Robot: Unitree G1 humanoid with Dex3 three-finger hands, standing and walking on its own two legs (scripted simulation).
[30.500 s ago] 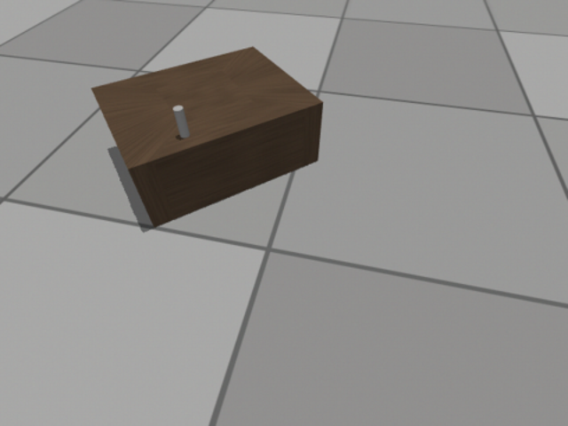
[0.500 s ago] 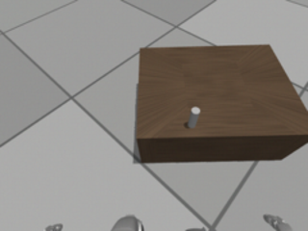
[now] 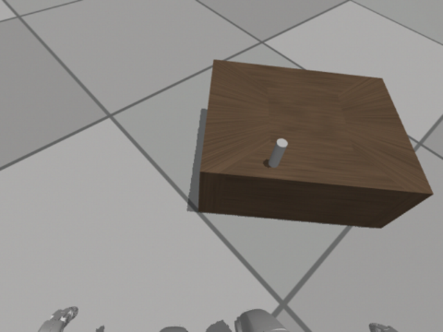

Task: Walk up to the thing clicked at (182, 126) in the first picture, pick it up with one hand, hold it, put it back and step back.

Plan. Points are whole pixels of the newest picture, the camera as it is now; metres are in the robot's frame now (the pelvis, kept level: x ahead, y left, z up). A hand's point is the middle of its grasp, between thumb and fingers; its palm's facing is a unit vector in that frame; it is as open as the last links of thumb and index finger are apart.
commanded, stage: step back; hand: right
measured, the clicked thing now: (277, 153) +0.74 -0.22 -0.35
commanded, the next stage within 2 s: none
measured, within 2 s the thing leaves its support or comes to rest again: neither
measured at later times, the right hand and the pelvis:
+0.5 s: hand out of the picture -0.09 -0.32 -0.16, palm faces -0.05 +0.92 -0.39, open 7.4 cm; pelvis -0.16 -0.04 -0.01, yaw +1 degrees
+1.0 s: hand out of the picture -0.18 -0.35 -0.15, palm faces -0.05 +0.91 -0.41, open 7.4 cm; pelvis -0.33 -0.09 -0.02, yaw +0 degrees
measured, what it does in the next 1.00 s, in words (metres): walks backwards: right foot, then left foot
